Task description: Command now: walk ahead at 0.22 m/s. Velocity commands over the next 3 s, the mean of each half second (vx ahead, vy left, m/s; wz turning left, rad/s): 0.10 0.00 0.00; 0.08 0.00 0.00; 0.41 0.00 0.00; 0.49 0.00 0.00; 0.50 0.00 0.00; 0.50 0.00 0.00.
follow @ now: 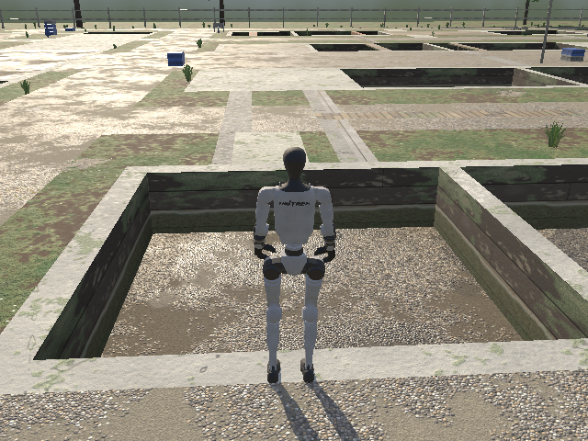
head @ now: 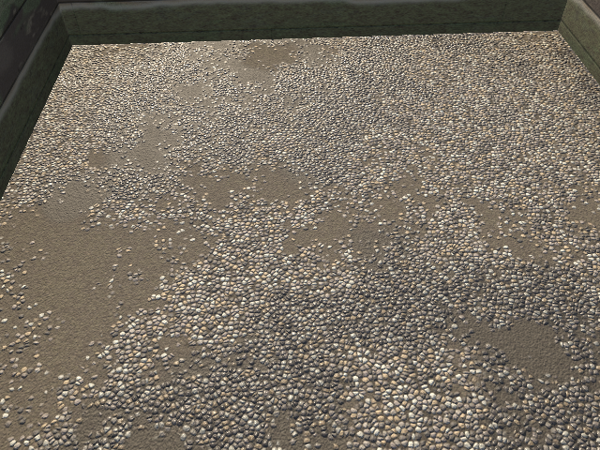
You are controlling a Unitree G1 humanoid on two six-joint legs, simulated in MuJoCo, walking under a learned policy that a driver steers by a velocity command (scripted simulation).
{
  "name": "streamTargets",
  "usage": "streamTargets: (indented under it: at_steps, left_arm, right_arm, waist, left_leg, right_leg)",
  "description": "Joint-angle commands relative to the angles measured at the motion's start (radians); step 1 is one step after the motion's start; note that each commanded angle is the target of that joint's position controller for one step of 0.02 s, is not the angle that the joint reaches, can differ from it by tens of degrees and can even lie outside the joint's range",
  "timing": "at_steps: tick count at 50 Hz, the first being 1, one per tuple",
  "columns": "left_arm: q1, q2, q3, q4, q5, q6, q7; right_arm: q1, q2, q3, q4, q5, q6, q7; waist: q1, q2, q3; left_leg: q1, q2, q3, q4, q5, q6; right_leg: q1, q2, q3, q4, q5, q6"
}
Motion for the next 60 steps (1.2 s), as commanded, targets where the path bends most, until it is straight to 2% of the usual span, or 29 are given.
streamTargets:
  at_steps: [1,4,9,15,16,18,25,33,34,40,41,42,43,45,47,48,51,52,53,55,60]
  left_arm:
    - [-0.069,0.062,0.014,-0.069,0.004,-0.024,-0.005]
    - [-0.036,0.079,0.022,-0.040,-0.003,-0.032,-0.007]
    - [-0.024,0.079,0.028,-0.016,-0.013,-0.037,-0.012]
    - [-0.008,0.089,0.035,-0.001,-0.017,-0.036,-0.011]
    - [-0.011,0.110,0.040,0.006,-0.030,-0.031,0.006]
    - [-0.016,0.110,0.041,0.001,-0.027,-0.023,0.017]
    - [-0.008,0.123,0.048,-0.007,-0.016,-0.002,0.021]
    - [-0.012,0.130,0.053,-0.023,-0.009,0.011,0.024]
    - [-0.019,0.151,0.058,-0.028,-0.005,0.006,0.018]
    - [-0.030,0.144,0.062,-0.059,-0.002,0.000,0.012]
    - [-0.030,0.114,0.049,-0.060,0.000,-0.001,0.011]
    - [-0.035,0.081,0.034,-0.054,-0.001,-0.004,0.008]
    - [-0.033,0.073,0.027,-0.043,-0.002,-0.006,0.004]
    - [-0.025,0.106,0.032,-0.025,0.000,-0.010,0.001]
    - [-0.013,0.123,0.035,-0.013,-0.001,-0.016,0.002]
    - [-0.006,0.115,0.039,-0.014,-0.002,-0.013,0.010]
    - [-0.010,0.108,0.038,-0.010,-0.011,-0.014,0.018]
    - [-0.060,0.091,0.037,-0.042,-0.001,-0.017,0.006]
    - [-0.037,0.084,0.036,-0.041,0.004,-0.021,0.004]
    - [-0.031,0.082,0.037,-0.045,0.003,-0.023,0.007]
    - [-0.049,0.078,0.036,-0.066,0.004,-0.020,0.016]
  right_arm:
    - [-0.079,-0.069,-0.015,-0.076,-0.001,-0.013,-0.001]
    - [-0.040,-0.086,-0.024,-0.048,0.003,-0.013,-0.001]
    - [-0.028,-0.085,-0.032,-0.027,0.011,-0.011,0.000]
    - [-0.016,-0.092,-0.038,-0.016,0.015,-0.011,-0.003]
    - [0.003,-0.107,-0.042,0.005,0.019,-0.016,-0.010]
    - [0.009,-0.101,-0.039,0.007,0.021,-0.020,-0.015]
    - [0.018,-0.118,-0.039,0.004,0.015,-0.019,-0.018]
    - [0.024,-0.129,-0.039,-0.012,0.010,-0.013,-0.014]
    - [0.000,-0.132,-0.039,-0.028,0.004,-0.008,-0.004]
    - [-0.001,-0.132,-0.039,-0.054,-0.001,-0.003,0.005]
    - [0.001,-0.101,-0.027,-0.054,-0.003,-0.005,0.007]
    - [-0.009,-0.067,-0.011,-0.050,-0.003,-0.008,0.011]
    - [-0.017,-0.057,-0.003,-0.042,-0.003,-0.010,0.014]
    - [-0.013,-0.091,-0.007,-0.028,-0.003,-0.014,0.015]
    - [0.008,-0.113,-0.011,-0.014,-0.003,-0.021,0.014]
    - [0.038,-0.131,-0.021,0.003,0.008,-0.027,0.000]
    - [0.026,-0.113,-0.020,-0.002,0.014,-0.034,-0.007]
    - [-0.037,-0.105,-0.019,-0.040,0.020,-0.026,-0.008]
    - [-0.027,-0.108,-0.022,-0.044,0.018,-0.021,-0.009]
    - [-0.022,-0.105,-0.024,-0.055,0.015,-0.015,-0.012]
    - [-0.040,-0.098,-0.027,-0.083,0.008,0.001,-0.017]
  waist:
    - [0.006,-0.005,-0.039]
    - [-0.001,-0.007,-0.073]
    - [-0.006,-0.009,-0.080]
    - [-0.005,-0.004,-0.082]
    - [-0.017,-0.004,-0.087]
    - [-0.014,-0.010,-0.073]
    - [0.000,-0.010,-0.061]
    - [0.002,-0.012,-0.055]
    - [-0.007,-0.029,-0.036]
    - [-0.011,-0.015,-0.057]
    - [-0.014,-0.012,-0.086]
    - [-0.015,-0.007,-0.073]
    - [-0.015,-0.004,-0.039]
    - [-0.017,-0.008,0.010]
    - [-0.021,-0.007,0.009]
    - [-0.011,0.006,-0.008]
    - [-0.013,0.000,-0.016]
    - [0.005,0.006,0.024]
    - [0.008,0.015,-0.042]
    - [0.005,0.016,-0.073]
    - [0.001,0.009,-0.088]
  left_leg:
    - [0.076,0.089,-0.100,-0.124,0.370,0.015]
    - [0.122,0.095,-0.104,-0.166,0.382,0.016]
    - [0.133,0.101,-0.105,-0.206,0.364,0.016]
    - [0.122,0.106,-0.104,-0.222,0.372,0.017]
    - [0.140,0.081,-0.087,-0.198,0.305,0.014]
    - [0.114,0.083,-0.086,-0.191,0.297,0.016]
    - [0.064,0.081,-0.080,-0.151,0.318,0.030]
    - [0.038,0.077,-0.080,-0.128,0.294,0.042]
    - [0.006,0.065,-0.066,-0.105,0.248,0.047]
    - [-0.015,0.062,-0.068,-0.077,0.225,0.052]
    - [0.014,0.070,-0.078,-0.118,0.173,0.047]
    - [0.031,0.076,-0.088,-0.174,0.117,0.038]
    - [0.038,0.078,-0.095,-0.212,0.089,0.033]
    - [0.049,0.074,-0.099,-0.233,0.110,0.033]
    - [0.059,0.072,-0.096,-0.231,0.133,0.036]
    - [0.083,0.067,-0.093,-0.206,0.160,0.043]
    - [0.092,0.058,-0.079,-0.163,0.172,0.054]
    - [0.052,0.074,-0.092,-0.124,0.370,0.057]
    - [0.080,0.079,-0.091,-0.102,0.416,0.062]
    - [0.101,0.076,-0.087,-0.065,0.472,0.064]
    - [0.098,0.064,-0.077,0.000,0.525,0.061]
  right_leg:
    - [-0.018,-0.149,0.130,-0.175,0.462,0.002]
    - [0.034,-0.159,0.133,-0.218,0.496,-0.002]
    - [0.059,-0.168,0.129,-0.260,0.500,-0.008]
    - [0.076,-0.176,0.126,-0.271,0.518,-0.013]
    - [0.054,-0.164,0.136,-0.247,0.484,-0.009]
    - [0.038,-0.164,0.134,-0.242,0.473,-0.011]
    - [0.025,-0.156,0.127,-0.193,0.486,-0.020]
    - [-0.010,-0.150,0.127,-0.161,0.433,-0.024]
    - [-0.019,-0.142,0.129,-0.139,0.403,-0.022]
    - [-0.049,-0.142,0.138,-0.104,0.359,-0.031]
    - [-0.047,-0.145,0.143,-0.142,0.267,-0.020]
    - [-0.054,-0.143,0.147,-0.201,0.158,-0.003]
    - [-0.058,-0.138,0.148,-0.248,0.090,0.011]
    - [-0.053,-0.130,0.143,-0.274,0.102,0.016]
    - [-0.032,-0.128,0.137,-0.267,0.143,0.012]
    - [-0.027,-0.127,0.127,-0.251,0.172,-0.005]
    - [-0.038,-0.112,0.103,-0.206,0.170,-0.013]
    - [-0.053,-0.106,0.068,-0.149,0.305,-0.011]
    - [-0.030,-0.107,0.060,-0.126,0.328,-0.011]
    - [-0.031,-0.102,0.047,-0.085,0.370,-0.009]
    - [-0.047,-0.100,0.031,-0.017,0.436,-0.004]
Next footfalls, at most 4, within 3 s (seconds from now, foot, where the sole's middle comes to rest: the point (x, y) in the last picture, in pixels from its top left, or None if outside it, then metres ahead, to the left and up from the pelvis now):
none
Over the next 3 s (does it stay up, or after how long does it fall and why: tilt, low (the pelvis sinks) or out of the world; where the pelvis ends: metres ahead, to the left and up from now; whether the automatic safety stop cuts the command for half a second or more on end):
stays up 0.00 0.00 -0.01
